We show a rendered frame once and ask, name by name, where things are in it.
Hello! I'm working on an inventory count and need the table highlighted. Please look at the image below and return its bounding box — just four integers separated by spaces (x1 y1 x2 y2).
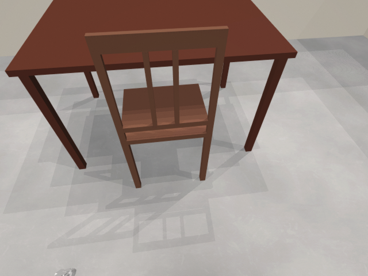
5 0 297 169

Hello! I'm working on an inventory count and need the chair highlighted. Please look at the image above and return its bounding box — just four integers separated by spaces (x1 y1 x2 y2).
85 26 229 188

